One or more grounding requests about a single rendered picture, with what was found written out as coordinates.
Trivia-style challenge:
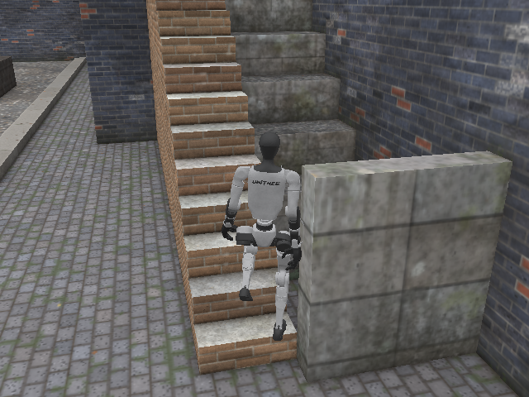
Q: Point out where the stairs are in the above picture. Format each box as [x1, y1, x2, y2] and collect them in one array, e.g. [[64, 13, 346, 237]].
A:
[[146, 0, 298, 375]]

